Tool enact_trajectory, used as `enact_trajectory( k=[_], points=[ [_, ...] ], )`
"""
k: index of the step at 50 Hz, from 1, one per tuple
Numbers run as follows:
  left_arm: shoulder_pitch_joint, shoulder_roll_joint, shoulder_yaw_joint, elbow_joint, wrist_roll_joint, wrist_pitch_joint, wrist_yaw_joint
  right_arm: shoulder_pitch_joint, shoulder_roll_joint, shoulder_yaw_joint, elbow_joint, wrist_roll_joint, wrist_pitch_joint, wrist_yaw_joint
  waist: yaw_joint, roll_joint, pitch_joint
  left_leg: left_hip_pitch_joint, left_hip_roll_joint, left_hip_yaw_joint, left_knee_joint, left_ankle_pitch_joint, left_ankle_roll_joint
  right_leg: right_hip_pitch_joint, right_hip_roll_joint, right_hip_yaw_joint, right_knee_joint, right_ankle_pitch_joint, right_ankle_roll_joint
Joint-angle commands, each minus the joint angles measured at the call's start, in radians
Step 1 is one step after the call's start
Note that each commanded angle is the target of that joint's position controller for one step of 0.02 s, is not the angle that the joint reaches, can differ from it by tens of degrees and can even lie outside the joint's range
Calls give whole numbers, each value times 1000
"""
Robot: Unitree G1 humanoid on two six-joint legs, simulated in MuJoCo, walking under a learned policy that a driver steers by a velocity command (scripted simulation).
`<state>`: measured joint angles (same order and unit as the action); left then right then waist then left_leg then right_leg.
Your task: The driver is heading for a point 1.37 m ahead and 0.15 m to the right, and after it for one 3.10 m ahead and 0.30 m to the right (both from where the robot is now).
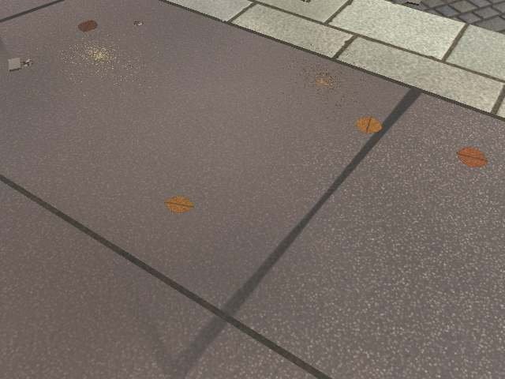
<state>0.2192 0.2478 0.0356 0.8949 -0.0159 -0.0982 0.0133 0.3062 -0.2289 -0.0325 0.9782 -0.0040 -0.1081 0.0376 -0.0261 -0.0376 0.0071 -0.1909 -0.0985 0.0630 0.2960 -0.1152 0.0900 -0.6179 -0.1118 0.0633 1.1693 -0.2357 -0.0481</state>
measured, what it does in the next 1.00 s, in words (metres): walks ahead: right foot, then left foot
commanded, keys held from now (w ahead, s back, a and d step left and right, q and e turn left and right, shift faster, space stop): w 1.00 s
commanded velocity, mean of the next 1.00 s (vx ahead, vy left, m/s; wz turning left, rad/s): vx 0.50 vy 0.00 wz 0.00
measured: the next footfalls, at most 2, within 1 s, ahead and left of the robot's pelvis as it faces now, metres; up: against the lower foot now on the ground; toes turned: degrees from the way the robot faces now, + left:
right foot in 0.32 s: +0.34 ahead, -0.17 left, +0.00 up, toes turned -1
left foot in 0.88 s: +0.65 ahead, +0.07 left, +0.00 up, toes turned +3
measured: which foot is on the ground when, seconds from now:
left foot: down 0.00-0.34, up 0.36-0.86, down 0.88-1.00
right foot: up 0.00-0.30, down 0.32-0.90, up 0.92-1.00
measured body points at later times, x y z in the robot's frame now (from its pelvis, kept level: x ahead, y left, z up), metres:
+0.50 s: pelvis +0.27 -0.09 +0.00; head +0.29 -0.10 +0.45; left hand +0.34 +0.18 -0.12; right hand +0.35 -0.35 -0.14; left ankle +0.25 +0.07 -0.65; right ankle +0.30 -0.17 -0.74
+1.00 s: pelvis +0.54 -0.02 -0.01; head +0.57 +0.00 +0.44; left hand +0.56 +0.25 -0.16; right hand +0.68 -0.28 -0.12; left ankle +0.61 +0.07 -0.74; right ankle +0.43 -0.17 -0.65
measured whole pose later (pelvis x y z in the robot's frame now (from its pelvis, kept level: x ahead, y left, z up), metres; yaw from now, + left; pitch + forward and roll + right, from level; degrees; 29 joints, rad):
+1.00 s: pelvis +0.54 -0.02 -0.01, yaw +1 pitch +2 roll +0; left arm 0.33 0.25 0.05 0.97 -0.02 -0.10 0.00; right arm 0.14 -0.24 -0.05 0.88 0.00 -0.10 0.03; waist 0.01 -0.02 0.03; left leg -0.38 -0.02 0.06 0.50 -0.14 0.06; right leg -0.37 -0.03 0.03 1.18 -0.38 -0.05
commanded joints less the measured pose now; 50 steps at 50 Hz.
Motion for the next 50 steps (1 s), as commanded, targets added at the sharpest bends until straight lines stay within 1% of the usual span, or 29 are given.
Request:
enact_trajectory(
  k=[1, 6, 10, 13, 14, 15, 16, 17, 18, 19, 20, 21, 23, 24, 25, 26, 29, 33, 38, 41, 42, 43, 44, 45, 46, 47, 48, 49, 50],
  points=[
    [53, 45, 14, -42, 16, 10, 11, -43, -120, -17, -52, -2, -21, -16, 53, 80, 49, -112, 283, -227, -218, 43, 181, -34, -55, -1, -118, 137, 32],
    [-149, 32, 8, -98, 7, -2, -2, 65, -155, -22, -28, 17, -6, -36, -20, 77, 46, 6, 266, -171, -195, 76, 126, -29, -10, -39, -466, 338, 43],
    [-261, 38, 3, -140, -6, -7, -25, 132, -163, -25, 1, 24, 10, -37, -59, 89, 70, 127, 310, -181, -144, 46, 118, -28, 16, -50, -591, 287, 37],
    [-254, 65, 10, -157, -7, -21, -43, 129, -178, -33, 8, 25, 25, -41, -32, 106, 62, 203, 352, -203, -70, 97, 98, 28, 36, -57, -658, 171, -2],
    [-201, 83, 19, -147, -6, -25, -44, 110, -186, -35, 4, 25, 31, -42, 4, 117, 35, 205, 347, -195, -11, 205, 86, 113, 59, -77, -679, 142, -19],
    [-80, 117, 40, -111, -4, -27, -41, 91, -176, -30, -3, 21, 36, -41, 67, 110, -33, 188, 303, -157, 130, 369, 64, 275, 92, -102, -704, 134, -43],
    [124, 185, 67, -58, 2, -29, -34, 76, -139, -15, -23, 7, 35, -41, 146, 65, -174, 54, 243, -101, 389, 361, 30, 565, 17, -20, -675, 165, -97],
    [269, 300, 96, -31, 18, -21, -31, 169, -30, 20, -42, 4, 15, -33, 144, -172, -329, -371, 82, -11, 800, 15, -52, 986, -235, 392, -716, 68, -248],
    [292, 232, 77, -22, 16, -18, -36, 179, -50, 19, -28, 18, -13, -28, 145, -225, -394, -527, 49, -155, 975, -432, -46, 1036, -301, 670, -857, -13, -291],
    [205, 166, 55, -37, 11, -20, -36, 93, -152, -9, -51, 44, -27, -24, 127, -150, -247, -610, 112, -185, 1045, -379, -23, 914, -268, 544, -869, -23, -236],
    [105, 129, 41, -61, 9, -18, -37, 26, -161, -12, -70, 47, -28, -27, 95, -81, -158, -593, 169, -154, 1018, -280, -16, 765, -229, 394, -888, 50, -201],
    [36, 98, 31, -71, 11, -17, -42, -11, -148, -16, -75, 33, -22, -34, 67, -20, -89, -554, 202, -135, 955, -208, -22, 631, -182, 293, -928, 121, -184],
    [11, 41, 16, -59, 23, -21, -56, -10, -114, -23, -71, 16, 8, -42, 27, -32, -37, -438, 239, -127, 873, -125, -19, 484, -90, 145, -979, 249, -135],
    [24, 87, 26, -45, 24, -23, -53, 37, -75, -17, -68, 18, 18, -41, -1, -79, -52, -418, 235, -119, 855, -108, -34, 462, -111, 143, -1004, 264, -173],
    [35, 101, 32, -37, 19, -27, -50, 31, -79, -18, -70, 16, 25, -43, -3, -52, -29, -430, 245, -121, 828, -92, -49, 442, -110, 129, -1026, 283, -189],
    [56, 100, 33, -24, 21, -28, -45, -5, -92, -23, -82, 15, 28, -44, 2, -31, -9, -465, 244, -122, 790, -52, -57, 448, -106, 104, -1035, 308, -189],
    [109, 114, 35, -1, 17, -18, -26, -130, -83, -26, -123, 7, 28, -44, 28, -10, 21, -552, 245, -115, 614, 74, -73, 496, -101, 67, -1046, 345, -175],
    [167, 132, 36, 25, 9, -11, -13, -267, -62, -18, -160, 13, 19, -32, 68, -17, 42, -511, 210, -84, 393, 215, -70, 527, -83, 16, -1063, 292, -149],
    [237, 139, 42, 71, 0, 7, -5, -395, -68, -13, -212, 24, 8, -7, 98, -22, 89, -533, 188, -79, 265, 167, -46, 665, -135, 19, -1018, 287, -142],
    [217, 156, 51, 76, -3, 21, 1, -372, -93, -21, -219, 25, -2, 7, 63, -39, 63, -439, 160, -57, 221, 65, -11, 716, -158, 17, -940, 422, -120],
    [196, 166, 54, 72, -2, 25, 1, -313, -115, -32, -205, 24, -5, 6, 26, -55, 23, -332, 129, -30, 213, 41, 4, 711, -147, 4, -872, 578, -109],
    [176, 158, 50, 67, 1, 31, 1, -182, -148, -53, -165, 22, -5, 2, -42, -51, -53, -151, 92, 0, 197, 46, 28, 680, -104, -31, -722, 722, -87],
    [167, 131, 38, 50, 11, 32, 0, 9, -206, -78, -112, 18, -4, -6, -115, -14, -180, 143, 156, -71, 229, 75, 72, 527, -49, -70, -480, 645, -54],
    [277, 28, 6, 38, 15, 14, -10, 153, -305, -103, -85, -2, 3, -13, -98, 203, -340, 567, 421, -499, 196, -49, 223, 106, 106, -117, -64, 237, 23],
    [281, 19, 0, 53, 6, -13, -16, 162, -254, -83, -80, 7, 6, -10, -95, 290, -418, 623, 502, -804, 27, -134, 265, -54, 172, 27, 122, -326, 22],
    [192, 117, 26, 28, -23, -30, -20, 84, -195, -64, -88, 16, 4, -10, -86, 225, -274, 505, 466, -686, 9, -180, 208, -147, 105, 65, 199, -290, -1],
    [114, 134, 30, 2, -30, -35, -17, -11, -160, -53, -112, 17, 4, -11, -56, 156, -164, 341, 434, -539, -13, -128, 170, -148, 47, 28, 167, -194, -14],
    [58, 129, 36, -4, -12, -28, -7, -86, -118, -39, -120, 8, 3, -4, -24, 69, -75, 174, 376, -422, -54, -43, 133, -98, 7, 5, 99, -111, -18],
    [91, 107, 41, -4, -6, -15, -1, -117, -108, -35, -122, -3, -3, -2, 21, 125, -61, 84, 358, -360, -85, 2, 132, -31, -26, 14, 44, -56, -15]
  ],
)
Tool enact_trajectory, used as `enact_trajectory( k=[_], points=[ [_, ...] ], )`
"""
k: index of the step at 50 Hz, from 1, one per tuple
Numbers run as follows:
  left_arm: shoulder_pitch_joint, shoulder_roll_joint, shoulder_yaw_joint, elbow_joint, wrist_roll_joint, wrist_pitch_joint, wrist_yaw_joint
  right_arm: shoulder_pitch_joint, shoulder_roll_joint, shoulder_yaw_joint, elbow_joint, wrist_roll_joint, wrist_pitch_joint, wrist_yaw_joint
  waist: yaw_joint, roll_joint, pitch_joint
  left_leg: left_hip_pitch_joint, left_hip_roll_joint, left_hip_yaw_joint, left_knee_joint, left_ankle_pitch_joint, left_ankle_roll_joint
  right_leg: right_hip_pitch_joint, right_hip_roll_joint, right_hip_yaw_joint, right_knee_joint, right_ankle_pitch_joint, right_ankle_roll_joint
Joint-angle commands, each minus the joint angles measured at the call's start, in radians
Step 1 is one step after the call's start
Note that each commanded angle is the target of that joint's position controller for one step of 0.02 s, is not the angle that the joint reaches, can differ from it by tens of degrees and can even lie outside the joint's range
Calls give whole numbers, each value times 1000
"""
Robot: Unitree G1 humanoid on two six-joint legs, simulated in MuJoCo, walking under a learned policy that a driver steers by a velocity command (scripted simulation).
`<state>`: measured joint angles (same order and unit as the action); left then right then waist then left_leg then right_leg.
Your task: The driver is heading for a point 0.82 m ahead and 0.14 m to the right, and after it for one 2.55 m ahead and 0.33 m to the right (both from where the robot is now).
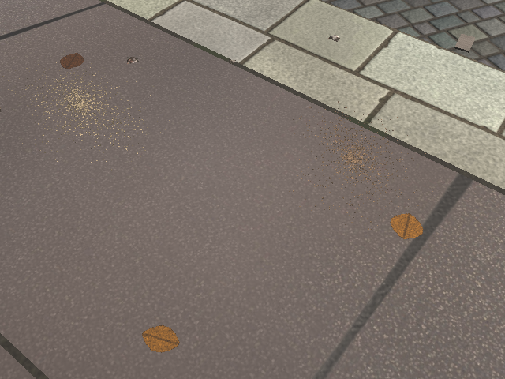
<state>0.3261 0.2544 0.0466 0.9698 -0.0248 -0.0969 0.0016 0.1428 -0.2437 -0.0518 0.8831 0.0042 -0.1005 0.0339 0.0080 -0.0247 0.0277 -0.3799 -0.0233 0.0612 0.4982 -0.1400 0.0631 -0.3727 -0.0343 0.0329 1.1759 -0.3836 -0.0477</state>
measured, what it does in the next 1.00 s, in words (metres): walks ahead: right foot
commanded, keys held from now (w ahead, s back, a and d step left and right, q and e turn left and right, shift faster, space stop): w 0.96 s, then w+e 0.04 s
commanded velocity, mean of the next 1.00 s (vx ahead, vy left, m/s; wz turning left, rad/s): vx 0.50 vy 0.00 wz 0.00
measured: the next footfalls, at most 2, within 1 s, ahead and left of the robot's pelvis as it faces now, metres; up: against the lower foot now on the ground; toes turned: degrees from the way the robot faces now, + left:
right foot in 0.44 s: +0.42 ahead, -0.15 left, +0.00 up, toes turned -3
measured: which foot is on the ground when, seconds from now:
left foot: down 0.00-0.46, up 0.48-1.00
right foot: up 0.00-0.42, down 0.44-1.00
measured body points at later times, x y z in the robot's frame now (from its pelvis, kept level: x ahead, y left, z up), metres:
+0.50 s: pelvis +0.28 -0.05 -0.01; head +0.31 -0.06 +0.44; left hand +0.47 +0.19 -0.11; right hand +0.24 -0.32 -0.16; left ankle +0.09 +0.08 -0.68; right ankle +0.38 -0.15 -0.73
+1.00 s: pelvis +0.54 -0.02 -0.01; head +0.57 -0.01 +0.44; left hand +0.50 +0.25 -0.15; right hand +0.76 -0.25 -0.10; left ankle +0.69 +0.09 -0.73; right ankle +0.38 -0.15 -0.73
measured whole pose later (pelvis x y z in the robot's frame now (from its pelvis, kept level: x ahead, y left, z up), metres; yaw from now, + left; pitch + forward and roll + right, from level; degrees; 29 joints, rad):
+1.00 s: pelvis +0.54 -0.02 -0.01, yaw +0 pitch +2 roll -2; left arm 0.40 0.25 0.07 1.02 -0.02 -0.06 0.01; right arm 0.00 -0.23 -0.05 0.86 0.02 -0.09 0.04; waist 0.07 0.02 0.01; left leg -0.52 0.05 0.02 0.50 -0.04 0.07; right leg 0.08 0.01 -0.05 0.27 -0.39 0.01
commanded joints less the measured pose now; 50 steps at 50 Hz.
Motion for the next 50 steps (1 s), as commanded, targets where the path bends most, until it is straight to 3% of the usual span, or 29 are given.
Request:
enact_trajectory(
  k=[1, 3, 4, 7, 11, 17, 20, 21, 22, 23, 24, 25, 26, 27, 28, 29, 31, 34, 36, 40, 45, 48, 49, 50],
  points=[
    [10, 78, 29, -69, 8, -1, 12, 38, -79, -13, -20, -12, -13, 6, 4, 119, -70, 212, 258, -322, -319, 48, 160, -221, -117, 45, 10, 114, -10],
    [20, 53, 30, -65, 7, 17, 15, 69, -93, -18, 3, -11, -18, 1, 19, 104, -48, 166, 237, -257, -358, 91, 171, -210, -123, 30, -39, 152, 2],
    [-13, 61, 33, -78, 11, 21, 17, 84, -108, -20, 11, -10, -20, -5, 17, 92, -29, 168, 235, -234, -369, 134, 176, -248, -124, 27, -79, 190, 12],
    [-129, 60, 36, -118, 22, 20, 16, 148, -129, -24, 36, -8, -12, -24, -10, 70, -5, 226, 237, -201, -381, 202, 169, -346, -127, 24, -242, 334, 36],
    [-263, 35, 27, -154, 16, 12, 2, 205, -138, -22, 57, 2, -3, -37, -50, 79, 20, 264, 209, -140, -391, 178, 136, -323, -92, -9, -469, 491, 36],
    [-418, 37, 14, -216, 4, -2, -32, 295, -152, -29, 108, 11, 20, -43, -93, 81, 69, 439, 273, -144, -324, 196, 131, -352, -58, -25, -630, 417, 14],
    [-362, 73, 24, -216, 3, -12, -43, 266, -172, -39, 110, 14, 32, -48, -41, 110, 28, 479, 292, -140, -229, 399, 106, -220, -19, -52, -672, 314, -27],
    [-274, 99, 39, -192, 6, -13, -41, 240, -177, -41, 104, 15, 36, -48, 13, 119, -28, 466, 269, -116, -130, 569, 89, -79, 18, -84, -689, 311, -47],
    [-105, 146, 64, -138, 8, -13, -35, 225, -156, -32, 96, 12, 40, -47, 88, 101, -129, 397, 213, -76, 60, 639, 62, 159, 34, -92, -692, 337, -79],
    [87, 225, 85, -100, 22, -10, -24, 232, -124, -16, 70, -6, 37, -47, 145, -15, -284, 169, 147, -29, 385, 354, 25, 486, -158, 129, -667, 361, -148],
    [133, 272, 92, -77, 21, -7, -31, 358, 16, 22, 75, -2, 14, -34, 73, -281, -406, -222, -42, -62, 711, -359, -31, 796, -367, 605, -792, 165, -299],
    [116, 173, 64, -85, 16, -8, -31, 294, -93, -2, 84, 21, -9, -29, 106, -174, -375, -327, 5, -195, 829, -428, -10, 765, -344, 655, -857, 76, -260],
    [24, 139, 51, -102, 14, -10, -28, 198, -143, -16, 50, 42, -23, -27, 90, -130, -233, -384, 55, -173, 839, -341, 6, 631, -316, 505, -875, 125, -215],
    [-62, 120, 42, -120, 19, -10, -28, 147, -139, -16, 39, 40, -26, -33, 56, -42, -155, -345, 109, -143, 795, -246, 5, 477, -281, 389, -904, 231, -195],
    [-108, 94, 35, -125, 28, -11, -32, 123, -128, -24, 37, 22, -19, -39, 28, -5, -93, -306, 138, -133, 743, -189, 2, 353, -246, 309, -941, 302, -186],
    [-123, 82, 30, -121, 37, -15, -34, 150, -108, -26, 40, 18, -6, -40, -6, -44, -87, -238, 165, -142, 705, -156, -1, 278, -227, 260, -969, 341, -185],
    [-109, 74, 29, -103, 31, -20, -35, 177, -73, -25, 50, 17, 17, -43, -28, -49, -66, -202, 176, -132, 640, -134, -13, 218, -198, 191, -1015, 366, -190],
    [-62, 115, 38, -79, 30, -20, -18, 83, -76, -30, 18, 6, 30, -48, -19, -25, -17, -293, 185, -122, 507, -18, -40, 213, -195, 135, -1056, 413, -195],
    [-31, 120, 38, -66, 28, -13, -7, 17, -70, -31, -3, 0, 28, -44, -4, -24, -4, -330, 182, -117, 397, 87, -52, 237, -184, 103, -1067, 416, -182],
    [24, 129, 38, -40, 18, -7, 2, -113, -50, -21, -37, 6, 21, -32, 35, -34, 25, -295, 143, -81, 183, 237, -54, 258, -155, 36, -1077, 393, -151],
    [93, 140, 45, 8, 9, 11, 7, -234, -55, -11, -85, 17, 11, -8, 66, -38, 66, -312, 119, -74, 56, 186, -33, 395, -211, 34, -1024, 401, -144],
    [72, 159, 55, 14, 4, 24, 13, -197, -88, -20, -89, 19, 0, 5, 25, -60, 39, -217, 92, -57, 15, 82, 4, 450, -240, 39, -944, 539, -120],
    [54, 163, 56, 11, 2, 28, 13, -132, -111, -33, -74, 16, -3, 3, -16, -68, 0, -95, 61, -33, -2, 61, 19, 434, -225, 33, -864, 689, -107],
    [38, 144, 48, 6, 3, 33, 12, 22, -151, -57, -26, 13, -5, -3, -92, -52, -87, 117, 31, -13, -19, 72, 43, 384, -172, 5, -694, 796, -83]
  ],
)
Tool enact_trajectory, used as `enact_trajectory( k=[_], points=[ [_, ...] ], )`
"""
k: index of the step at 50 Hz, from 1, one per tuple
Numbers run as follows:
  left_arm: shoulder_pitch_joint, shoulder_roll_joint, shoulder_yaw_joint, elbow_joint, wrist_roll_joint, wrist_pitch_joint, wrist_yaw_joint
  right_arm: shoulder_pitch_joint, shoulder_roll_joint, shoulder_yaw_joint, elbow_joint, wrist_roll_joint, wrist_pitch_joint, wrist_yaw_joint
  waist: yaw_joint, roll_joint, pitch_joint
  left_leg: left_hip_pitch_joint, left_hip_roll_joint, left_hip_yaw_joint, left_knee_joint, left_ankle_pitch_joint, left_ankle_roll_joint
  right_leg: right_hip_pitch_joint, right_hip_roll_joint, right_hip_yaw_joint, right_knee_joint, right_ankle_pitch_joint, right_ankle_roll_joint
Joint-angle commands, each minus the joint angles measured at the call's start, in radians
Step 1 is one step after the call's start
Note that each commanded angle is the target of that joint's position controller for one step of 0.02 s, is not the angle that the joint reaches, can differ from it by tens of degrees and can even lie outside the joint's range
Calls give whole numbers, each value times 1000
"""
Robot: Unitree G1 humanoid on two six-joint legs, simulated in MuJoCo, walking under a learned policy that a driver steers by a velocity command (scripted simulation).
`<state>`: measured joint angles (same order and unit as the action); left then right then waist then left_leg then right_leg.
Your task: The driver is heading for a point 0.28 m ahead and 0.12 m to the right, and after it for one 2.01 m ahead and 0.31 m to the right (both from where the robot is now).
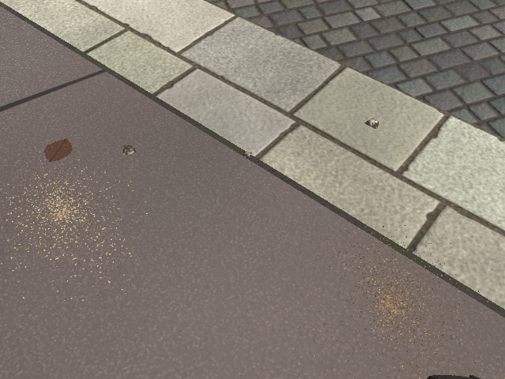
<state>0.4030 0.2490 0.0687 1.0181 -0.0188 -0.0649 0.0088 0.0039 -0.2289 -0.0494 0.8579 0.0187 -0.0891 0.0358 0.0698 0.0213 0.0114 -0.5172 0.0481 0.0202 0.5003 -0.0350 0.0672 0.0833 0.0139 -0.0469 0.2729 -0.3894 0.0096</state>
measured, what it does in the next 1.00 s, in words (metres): walks ahead, turning right: left foot, then right foot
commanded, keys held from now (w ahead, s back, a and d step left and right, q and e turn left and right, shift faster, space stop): w+e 0.68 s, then w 0.26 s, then no key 0.06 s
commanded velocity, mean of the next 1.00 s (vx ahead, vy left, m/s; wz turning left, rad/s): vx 0.50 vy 0.00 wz -0.39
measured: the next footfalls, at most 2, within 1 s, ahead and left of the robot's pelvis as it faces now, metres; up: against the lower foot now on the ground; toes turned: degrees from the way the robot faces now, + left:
left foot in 0.02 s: +0.18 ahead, +0.12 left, +0.00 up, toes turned +2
right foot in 0.60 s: +0.44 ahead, -0.16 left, +0.00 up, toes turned -21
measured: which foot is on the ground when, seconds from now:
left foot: up 0.00-0.00, down 0.02-0.60, up 0.62-1.00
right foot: down 0.00-0.02, up 0.04-0.58, down 0.60-1.00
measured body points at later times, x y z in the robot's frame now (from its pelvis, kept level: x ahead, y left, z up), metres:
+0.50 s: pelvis +0.26 +0.01 +0.01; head +0.28 -0.01 +0.45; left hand +0.48 +0.20 -0.10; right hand +0.20 -0.26 -0.14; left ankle +0.14 +0.12 -0.73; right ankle +0.40 -0.17 -0.69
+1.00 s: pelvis +0.52 -0.10 +0.01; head +0.55 -0.13 +0.46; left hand +0.67 +0.13 -0.11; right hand +0.61 -0.41 -0.09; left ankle +0.77 -0.04 -0.68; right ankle +0.40 -0.14 -0.73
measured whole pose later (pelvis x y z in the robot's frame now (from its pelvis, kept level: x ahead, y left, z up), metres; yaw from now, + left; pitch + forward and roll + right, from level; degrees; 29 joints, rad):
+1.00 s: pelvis +0.52 -0.10 +0.01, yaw -26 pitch +2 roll -1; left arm 0.32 0.24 0.07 0.86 -0.01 -0.07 0.01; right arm 0.03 -0.26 -0.06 0.83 0.00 -0.10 0.02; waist 0.07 0.05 0.02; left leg -0.63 0.09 -0.03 0.55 0.11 -0.01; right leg -0.02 0.10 0.06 0.28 -0.28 -0.08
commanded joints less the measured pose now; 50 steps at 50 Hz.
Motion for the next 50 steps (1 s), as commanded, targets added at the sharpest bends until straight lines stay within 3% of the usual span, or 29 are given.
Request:
enact_trajectory(
  k=[1, 2, 3, 4, 5, 6, 7, 8, 9, 12, 15, 18, 21, 24, 27, 28, 29, 30, 31, 32, 33, 34, 35, 36, 38, 41, 44, 47, 50],
  points=[
    [-43, 114, 9, -66, 10, 2, 3, 357, -240, -84, 42, -16, -19, -15, -221, -17, -221, 576, 102, -124, 10, -22, 96, -270, -156, 44, 501, 616, -104],
    [82, -19, -28, -71, 11, -16, -4, 448, -320, -101, 66, -20, -13, -15, -172, 240, -363, 935, 354, -576, -85, -203, 240, -680, 27, 20, 879, 24, -33],
    [42, 61, -10, -57, -9, -36, -6, 445, -226, -73, 61, -17, -14, -16, -199, 197, -382, 908, 364, -709, -184, -301, 224, -778, 14, 184, 1024, -186, -47],
    [-44, 130, 11, -86, -35, -45, -6, 359, -178, -57, 49, -15, -19, -19, -184, 151, -236, 782, 338, -555, -199, -297, 170, -848, -37, 186, 1064, -119, -65],
    [-96, 131, 13, -100, -35, -44, 1, 272, -145, -45, 31, -17, -22, -20, -151, 86, -153, 633, 305, -427, -228, -240, 138, -822, -94, 159, 1028, -24, -71],
    [-124, 121, 21, -101, -21, -35, 9, 210, -107, -35, 29, -23, -25, -16, -123, 46, -80, 503, 263, -325, -273, -191, 112, -780, -125, 152, 972, 46, -74],
    [-91, 98, 25, -96, -19, -20, 10, 184, -95, -31, 33, -33, -30, -17, -86, 96, -63, 422, 244, -254, -305, -148, 104, -712, -154, 161, 935, 94, -73],
    [-67, 74, 25, -86, -19, -5, 8, 175, -80, -30, 39, -35, -32, -15, -71, 97, -47, 378, 225, -201, -330, -119, 100, -673, -162, 161, 917, 115, -72],
    [-59, 55, 25, -84, -21, 7, 7, 182, -82, -31, 49, -34, -35, -18, -62, 90, -32, 353, 216, -152, -349, -86, 101, -668, -165, 158, 902, 132, -71],
    [-123, 52, 32, -111, -14, 27, 8, 209, -119, -42, 67, -39, -39, -34, -61, 45, 13, 356, 216, -52, -377, 15, 105, -757, -163, 174, 827, 244, -59],
    [-188, 49, 35, -137, -6, 23, -3, 234, -130, -44, 77, -42, -32, -50, -71, 34, 32, 401, 208, 27, -386, 64, 94, -812, -148, 173, 691, 378, -47],
    [-282, 35, 25, -171, -1, 20, -22, 253, -144, -45, 78, -35, -25, -61, -97, 23, 60, 428, 200, 105, -397, 85, 78, -799, -139, 106, 545, 466, -47],
    [-384, 18, 13, -220, 0, 20, -40, 319, -157, -50, 97, -26, -9, -66, -135, 6, 96, 529, 228, 147, -375, 135, 76, -839, -132, 58, 451, 452, -60],
    [-441, 18, 8, -269, -4, 21, -61, 346, -176, -58, 103, -15, 13, -66, -141, 14, 108, 631, 257, 184, -306, 267, 70, -849, -110, 2, 395, 353, -83],
    [-371, 67, 30, -288, -7, 25, -72, 303, -221, -70, 83, -2, 31, -73, -67, 76, 26, 652, 258, 226, -116, 746, 42, -650, -18, -88, 388, 208, -135],
    [-272, 105, 49, -272, -12, 27, -72, 285, -235, -73, 75, 0, 38, -75, -7, 90, -30, 634, 248, 234, 29, 851, 30, -520, 22, -104, 376, 176, -161],
    [-110, 163, 82, -233, -13, 27, -61, 257, -236, -71, 65, 6, 40, -74, 82, 69, -113, 542, 209, 249, 246, 785, -4, -279, 60, -91, 284, 253, -201],
    [22, 260, 114, -203, -8, 36, -36, 263, -199, -58, 41, -16, 29, -72, 116, -70, -199, 270, 152, 246, 570, 354, -51, 18, -91, 168, 250, 243, -263],
    [-34, 337, 118, -229, -8, 24, -35, 335, -50, -13, -20, -28, -10, -54, -16, -289, -294, -159, -90, 90, 919, -522, -109, 306, -337, 790, 98, 119, -477],
    [9, 244, 88, -233, 6, 15, -39, 215, -136, -28, -44, 15, -58, -36, 55, -156, -341, -274, -62, -114, 973, -520, -77, 331, -349, 852, -3, 98, -450],
    [-26, 185, 72, -231, 11, 2, -37, 147, -156, -33, -66, 43, -77, -29, 48, -122, -216, -330, -11, -110, 925, -438, -45, 238, -317, 685, 7, 168, -396],
    [-103, 147, 60, -245, 4, -7, -40, 150, -148, -33, -54, 26, -81, -35, -8, -22, -135, -275, 38, -111, 817, -362, -38, 75, -267, 553, 8, 269, -353],
    [-172, 105, 46, -261, 3, -10, -37, 164, -163, -44, -35, 1, -70, -41, -47, -11, -96, -197, 73, -101, 726, -322, -45, -55, -234, 448, 0, 366, -321],
    [-205, 86, 35, -276, 13, -12, -32, 192, -166, -50, -25, -4, -52, -40, -76, -20, -82, -125, 95, -101, 688, -294, -53, -145, -214, 397, -22, 424, -312],
    [-191, 110, 37, -270, 13, -18, -24, 204, -139, -49, -26, -17, -26, -40, -95, -23, -64, -77, 101, -79, 604, -261, -81, -235, -202, 345, -54, 514, -312],
    [-133, 148, 43, -246, 12, -23, -6, 108, -113, -37, -57, -28, -11, -45, -69, -46, -21, -117, 92, -55, 424, -106, -111, -272, -173, 260, -87, 581, -293],
    [-97, 147, 39, -228, 7, -20, 0, 14, -98, -28, -78, -21, -14, -36, -28, -75, -2, -87, 58, -37, 204, 102, -103, -269, -127, 193, -88, 520, -240],
    [-51, 150, 38, -201, 6, -21, -3, -70, -94, -20, -99, -9, -20, -24, 12, -94, 30, -68, 30, -28, 82, 192, -88, -235, -149, 208, -96, 400, -226],
    [-24, 140, 33, -172, 9, -6, 5, -101, -109, -19, -119, -22, -34, -7, 16, -99, 39, -81, -2, -22, -2, 155, -52, -125, -176, 215, 10, 596, -202]
  ],
)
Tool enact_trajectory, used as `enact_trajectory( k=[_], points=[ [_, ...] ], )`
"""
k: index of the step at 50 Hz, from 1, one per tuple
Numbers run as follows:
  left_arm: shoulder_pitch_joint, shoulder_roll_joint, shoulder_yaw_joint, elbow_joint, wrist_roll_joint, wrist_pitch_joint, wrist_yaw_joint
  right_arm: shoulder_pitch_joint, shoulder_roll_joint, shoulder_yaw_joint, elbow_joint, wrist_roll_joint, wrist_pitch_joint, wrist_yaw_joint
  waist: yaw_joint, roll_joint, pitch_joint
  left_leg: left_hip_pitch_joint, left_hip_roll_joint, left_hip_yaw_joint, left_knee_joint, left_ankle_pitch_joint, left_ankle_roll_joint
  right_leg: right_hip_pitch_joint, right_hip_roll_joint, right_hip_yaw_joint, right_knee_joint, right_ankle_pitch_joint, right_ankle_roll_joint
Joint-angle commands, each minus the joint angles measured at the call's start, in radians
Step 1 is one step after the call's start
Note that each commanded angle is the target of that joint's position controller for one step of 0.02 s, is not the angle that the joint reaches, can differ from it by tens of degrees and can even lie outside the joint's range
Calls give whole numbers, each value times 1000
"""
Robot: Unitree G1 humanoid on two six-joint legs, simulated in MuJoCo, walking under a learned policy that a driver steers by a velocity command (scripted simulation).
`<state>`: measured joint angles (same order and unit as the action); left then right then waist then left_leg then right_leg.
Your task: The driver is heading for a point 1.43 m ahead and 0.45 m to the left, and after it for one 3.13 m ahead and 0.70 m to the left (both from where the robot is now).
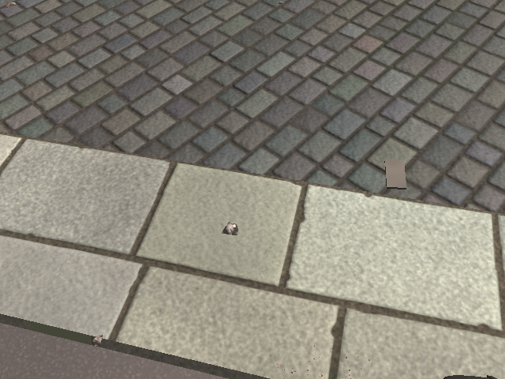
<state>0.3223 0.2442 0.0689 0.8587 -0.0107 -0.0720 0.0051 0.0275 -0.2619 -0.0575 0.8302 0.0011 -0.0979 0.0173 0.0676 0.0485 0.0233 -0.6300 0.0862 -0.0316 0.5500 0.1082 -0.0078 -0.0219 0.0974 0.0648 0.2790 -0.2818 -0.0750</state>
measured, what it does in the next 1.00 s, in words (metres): walks ahead: left foot, then right foot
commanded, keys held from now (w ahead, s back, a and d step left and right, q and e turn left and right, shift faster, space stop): no key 0.44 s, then q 0.14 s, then w+q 0.42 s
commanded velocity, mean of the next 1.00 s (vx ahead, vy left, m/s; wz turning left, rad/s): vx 0.21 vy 0.00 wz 0.17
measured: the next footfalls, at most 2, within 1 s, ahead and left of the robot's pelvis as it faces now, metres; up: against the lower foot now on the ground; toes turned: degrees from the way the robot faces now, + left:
left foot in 0.08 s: +0.25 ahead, +0.13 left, +0.00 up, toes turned +0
right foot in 0.44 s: +0.22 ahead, -0.11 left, +0.00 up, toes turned +0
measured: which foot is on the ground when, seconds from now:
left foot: up 0.00-0.06, down 0.08-0.60, up 0.62-0.82, down 0.84-1.00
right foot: down 0.00-0.10, up 0.12-0.42, down 0.44-0.84, up 0.86-1.00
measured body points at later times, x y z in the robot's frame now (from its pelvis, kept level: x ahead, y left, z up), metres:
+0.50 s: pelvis +0.16 +0.03 -0.01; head +0.17 +0.02 +0.44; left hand +0.25 +0.30 -0.13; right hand +0.27 -0.21 -0.14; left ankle +0.21 +0.13 -0.74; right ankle +0.18 -0.11 -0.74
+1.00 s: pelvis +0.28 +0.10 +0.00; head +0.29 +0.12 +0.45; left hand +0.37 +0.39 -0.12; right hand +0.39 -0.16 -0.12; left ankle +0.23 +0.16 -0.74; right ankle +0.32 -0.06 -0.66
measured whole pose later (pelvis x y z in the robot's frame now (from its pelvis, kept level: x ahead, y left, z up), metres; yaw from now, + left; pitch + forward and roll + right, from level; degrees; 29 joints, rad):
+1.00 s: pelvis +0.28 +0.10 +0.00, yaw +14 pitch +2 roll -1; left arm 0.15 0.28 0.08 0.83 0.00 -0.11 0.01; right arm 0.33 -0.25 -0.06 0.86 0.01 -0.05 0.02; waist -0.03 -0.03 -0.02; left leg -0.21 -0.05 -0.02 0.46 -0.28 0.07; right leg -0.57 -0.06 0.01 1.10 -0.29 0.00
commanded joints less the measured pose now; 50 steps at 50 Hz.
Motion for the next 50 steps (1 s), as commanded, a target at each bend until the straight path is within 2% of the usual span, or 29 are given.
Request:
enact_trajectory(
  k=[1, 4, 5, 6, 7, 8, 10, 11, 13, 15, 18, 20, 22, 23, 25, 28, 31, 32, 34, 37, 39, 41, 42, 43, 44, 45, 47, 48, 50],
  points=[
    [57, 147, 33, -8, 3, 7, 12, -106, -86, -14, -89, -8, -31, 17, 6, -135, 8, 55, -51, 30, -69, -14, 37, 14, -268, 111, 46, 550, -103],
    [-4, 159, 31, -19, 3, 18, 19, 102, -147, -38, -25, -24, -43, 16, -112, -147, -114, 337, -91, 61, -139, 85, 96, 29, -210, 88, 284, 798, -37],
    [-2, 125, 17, -39, 18, 17, 18, 229, -198, -46, -3, -44, -45, 11, -149, -72, -250, 611, 52, -67, -57, 454, 152, -113, -149, 60, 508, 571, 5],
    [199, 29, -11, -2, 14, 8, 10, 290, -228, -46, 16, -50, -31, 11, -98, 185, -423, 974, 330, -375, -9, 743, 358, -423, -10, 24, 903, -170, 86],
    [228, 99, 0, 33, -4, 7, 4, 329, -148, -29, 31, -15, -16, 18, -128, 158, -517, 998, 344, -504, -61, 578, 387, -489, -5, 133, 1014, -421, 96],
    [125, 166, 18, 10, -22, 15, 5, 248, -137, -24, 14, 3, -5, 18, -135, 86, -372, 870, 300, -409, -103, 386, 339, -559, -52, 130, 1052, -379, 101],
    [-9, 151, 20, -22, -5, 45, 22, 90, -76, 2, -8, -10, 13, 8, -89, -14, -168, 564, 214, -268, -192, 175, 273, -546, -134, 51, 925, -265, 114],
    [-5, 136, 22, -24, 3, 63, 29, 58, -68, 7, -6, -20, 16, 6, -56, 18, -134, 445, 182, -228, -231, 113, 250, -463, -166, 43, 837, -222, 113],
    [37, 74, 9, -7, 6, 84, 39, 19, -75, 6, 6, -34, 24, 6, -23, 79, -115, 317, 124, -138, -271, 100, 231, -328, -160, -1, 652, -201, 120],
    [33, 55, 1, 1, 10, 86, 45, 26, -94, 0, 18, -32, 27, -1, -26, 90, -154, 316, 119, -107, -272, 123, 237, -255, -156, -18, 514, -136, 120],
    [15, 75, 5, 16, 13, 96, 40, 24, -108, 0, 31, -15, 44, -12, -24, 67, -168, 289, 118, -107, -297, -186, 215, -158, -150, -37, 367, 44, 106],
    [-15, 73, 6, 21, 27, 100, 36, 16, -89, 10, 38, -9, 56, -13, -20, 55, -112, 218, 77, -101, -313, -502, 159, -94, -137, -53, 257, 114, 83],
    [-51, 108, 7, 0, 41, 97, 41, 56, -61, 23, 61, -17, 60, -11, -38, 8, -41, 185, 27, -88, -283, -648, 78, -101, -210, 27, 146, 106, 45],
    [-77, 179, 24, 9, 26, 94, 45, 103, -71, 16, 62, -14, 63, -12, -95, -98, 0, 203, -36, -38, -262, -600, 55, -189, -208, 26, 149, -37, 23],
    [-91, 130, 21, 19, 28, 73, 45, 63, -96, 9, 52, -7, 73, -23, -72, -131, 30, 279, -60, -11, -178, -491, 51, -293, -184, 5, 112, -141, 47],
    [-83, 146, 35, 18, 17, 53, 58, 60, -107, -4, 28, 0, 85, -34, -66, -152, -3, 234, -82, -2, -70, -339, 77, -230, -206, 2, 147, 22, 45],
    [-2, 173, 51, 26, 12, 51, 72, 58, -68, -6, -1, 7, 93, -29, -30, -229, -66, 106, -131, 67, 137, -438, 64, -104, -354, 142, 93, -25, -48],
    [-14, 182, 54, 10, 8, 45, 75, 48, -68, -8, -16, 9, 93, -22, -17, -267, -61, 51, -115, 79, 257, -560, 66, -89, -445, 238, 56, -90, -103],
    [-8, 195, 57, -5, 11, 21, 77, -13, -83, -16, -64, 19, 91, -4, 9, -221, -6, -95, -28, 2, 431, -679, 73, -59, -544, 341, -2, -116, -157],
    [-102, 212, 62, -22, -8, 14, 64, 4, -70, -13, -65, 29, 85, 14, -23, -177, 11, 20, -3, 44, 278, -580, 73, -115, -461, 154, -25, -99, -69],
    [-159, 226, 68, -25, -9, 20, 41, 113, -67, -20, -20, 22, 84, 21, -83, -181, -11, 297, -80, 158, 139, -418, 66, -264, -368, -24, 24, -68, -25],
    [-145, 187, 56, -18, -2, 20, 24, 274, -103, -52, 43, 20, 91, 17, -149, -115, -59, 561, -172, 217, 58, -374, 82, -377, -309, -140, 234, -5, 19],
    [-166, 129, 38, -35, 9, 13, 19, 371, -172, -80, 55, 26, 90, 8, -197, 68, -70, 688, -59, -11, -64, -439, 151, -511, -250, -229, 564, 24, 83],
    [-217, 44, 13, -120, 28, -12, 20, 412, -310, -95, 22, 20, 70, 3, -177, 358, -96, 804, 216, -662, -295, -516, 346, -829, -84, -160, 898, -317, 141],
    [-251, 96, 18, -133, -14, -44, 15, 428, -259, -73, 16, 5, 45, 10, -195, 193, -125, 819, 294, -812, -375, -649, 423, -937, -105, 5, 1039, -308, 110],
    [-263, 125, 22, -135, -36, -64, 5, 382, -209, -58, 4, 7, 27, 8, -165, 126, -56, 796, 283, -735, -345, -628, 389, -1005, -151, 23, 1052, -219, 75],
    [-231, 151, 31, -99, 9, -76, 8, 270, -162, -41, -36, 12, 22, 2, -102, 1, -6, 644, 193, -495, -312, -419, 296, -894, -208, 21, 907, -49, 54],
    [-226, 159, 38, -91, 23, -69, 8, 245, -135, -31, -51, 9, 26, -3, -86, -17, -7, 593, 140, -404, -336, -349, 260, -812, -214, 14, 828, 11, 51],
    [-249, 136, 33, -105, 23, -59, 1, 269, -154, -36, -55, 13, 26, -18, -78, 24, -8, 558, 116, -325, -352, -157, 263, -748, -191, -10, 699, 90, 82]
  ],
)
Velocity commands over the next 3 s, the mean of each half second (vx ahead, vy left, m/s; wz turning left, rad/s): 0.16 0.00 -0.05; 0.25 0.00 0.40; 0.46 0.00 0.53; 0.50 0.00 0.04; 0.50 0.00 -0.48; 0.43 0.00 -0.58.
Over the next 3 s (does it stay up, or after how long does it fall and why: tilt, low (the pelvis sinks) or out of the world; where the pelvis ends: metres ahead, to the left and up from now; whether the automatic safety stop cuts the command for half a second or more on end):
stays up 1.26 0.54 0.00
